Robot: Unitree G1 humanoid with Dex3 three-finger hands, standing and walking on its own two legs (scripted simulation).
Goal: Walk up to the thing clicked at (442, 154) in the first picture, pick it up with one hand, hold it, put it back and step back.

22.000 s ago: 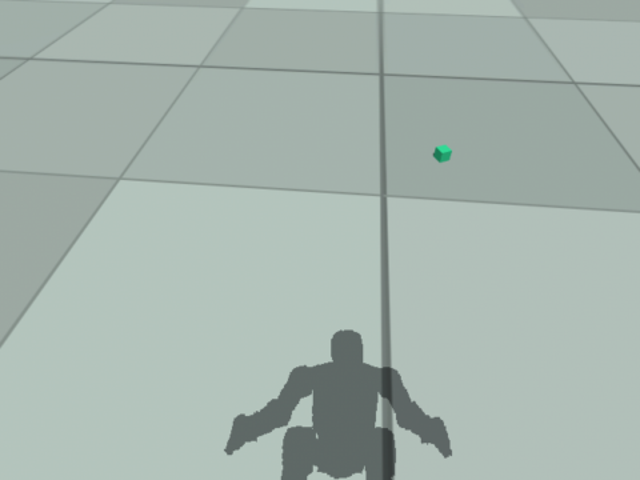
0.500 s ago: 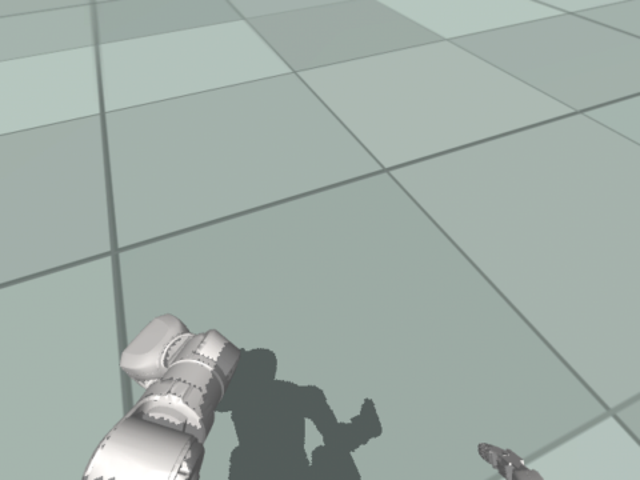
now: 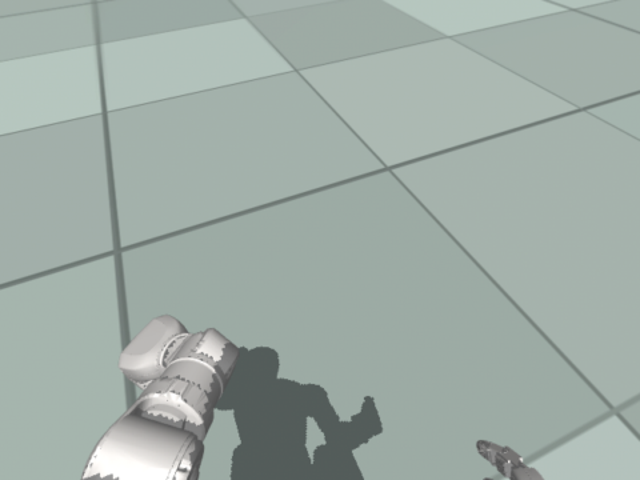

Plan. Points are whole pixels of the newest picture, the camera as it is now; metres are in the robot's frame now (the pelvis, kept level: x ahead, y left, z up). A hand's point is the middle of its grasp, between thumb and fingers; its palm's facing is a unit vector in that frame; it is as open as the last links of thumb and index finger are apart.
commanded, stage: crouch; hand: left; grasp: from above
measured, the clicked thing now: (182, 369) +0.32 +0.23 -0.08
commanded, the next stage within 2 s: none
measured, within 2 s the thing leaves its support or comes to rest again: neither
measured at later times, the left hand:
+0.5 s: hand (194, 399) +0.31 +0.23 -0.16, palm faces -0.27 -0.34 -0.90, open 8.7 cm
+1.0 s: hand (225, 422) +0.35 +0.24 -0.41, palm faces -0.14 -0.38 -0.91, open 8.6 cm
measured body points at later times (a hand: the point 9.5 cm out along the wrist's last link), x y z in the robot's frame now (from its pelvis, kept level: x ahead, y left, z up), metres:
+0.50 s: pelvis -0.02 +0.00 -0.06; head +0.07 +0.02 +0.38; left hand +0.32 +0.24 -0.11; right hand +0.09 -0.27 -0.17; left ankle +0.01 +0.14 -0.73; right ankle -0.01 -0.12 -0.73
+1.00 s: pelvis -0.09 +0.01 -0.28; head +0.12 +0.02 +0.12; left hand +0.36 +0.26 -0.35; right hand -0.04 -0.25 -0.42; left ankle +0.01 +0.14 -0.73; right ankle -0.01 -0.12 -0.73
